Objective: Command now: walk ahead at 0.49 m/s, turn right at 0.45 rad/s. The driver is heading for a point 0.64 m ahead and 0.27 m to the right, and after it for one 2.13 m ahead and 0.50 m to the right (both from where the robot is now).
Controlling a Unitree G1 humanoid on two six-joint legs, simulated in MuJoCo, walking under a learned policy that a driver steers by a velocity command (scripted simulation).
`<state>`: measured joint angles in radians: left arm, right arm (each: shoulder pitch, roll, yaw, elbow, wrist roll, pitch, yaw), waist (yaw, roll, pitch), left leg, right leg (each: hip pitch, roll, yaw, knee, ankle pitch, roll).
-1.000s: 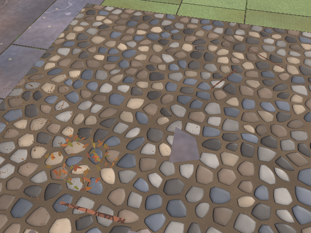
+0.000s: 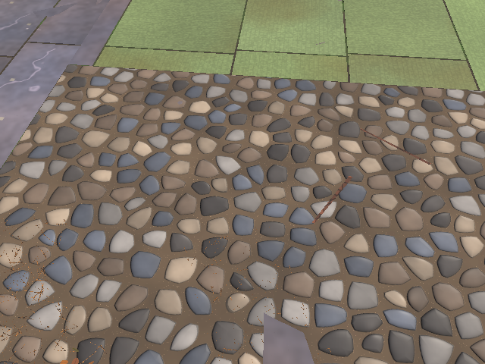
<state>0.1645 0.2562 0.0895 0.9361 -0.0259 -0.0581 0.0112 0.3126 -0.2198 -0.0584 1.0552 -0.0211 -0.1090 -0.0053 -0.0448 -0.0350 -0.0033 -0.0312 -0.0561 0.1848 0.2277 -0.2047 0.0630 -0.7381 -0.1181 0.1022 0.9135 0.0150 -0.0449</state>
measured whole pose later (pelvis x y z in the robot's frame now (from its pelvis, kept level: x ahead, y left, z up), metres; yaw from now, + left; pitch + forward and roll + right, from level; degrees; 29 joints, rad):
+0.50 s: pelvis +0.29 -0.07 +0.00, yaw -17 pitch +2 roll +0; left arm 0.30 0.24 0.08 0.82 -0.01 -0.06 -0.01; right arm 0.06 -0.29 -0.07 0.81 -0.01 -0.11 -0.01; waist 0.03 0.03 0.03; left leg -0.66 0.12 -0.08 0.92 -0.18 -0.04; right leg -0.20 0.11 0.06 0.34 -0.17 -0.10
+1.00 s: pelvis +0.57 -0.11 +0.00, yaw -35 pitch +2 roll +2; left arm 0.20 0.31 0.09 0.67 -0.03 -0.02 0.00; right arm 0.30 -0.26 -0.07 0.87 -0.01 -0.11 0.00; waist -0.06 -0.05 0.02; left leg -0.13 -0.02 0.14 0.30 -0.20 0.03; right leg -0.70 -0.10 0.07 1.04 -0.19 -0.01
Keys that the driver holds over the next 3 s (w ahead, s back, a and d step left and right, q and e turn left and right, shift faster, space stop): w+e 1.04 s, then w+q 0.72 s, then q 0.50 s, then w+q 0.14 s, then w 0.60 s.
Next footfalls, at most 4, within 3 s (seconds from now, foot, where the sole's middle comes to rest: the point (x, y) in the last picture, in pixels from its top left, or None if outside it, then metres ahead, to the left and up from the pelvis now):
0.24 right None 0.31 -0.14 -0.78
0.72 left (253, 325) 0.64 -0.03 -0.78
1.24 right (379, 298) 0.71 -0.41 -0.78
1.76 left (329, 202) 1.09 -0.33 -0.78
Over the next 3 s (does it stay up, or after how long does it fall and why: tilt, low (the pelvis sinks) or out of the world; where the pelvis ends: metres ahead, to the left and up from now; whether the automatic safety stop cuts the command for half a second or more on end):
stays up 1.31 -0.38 -0.01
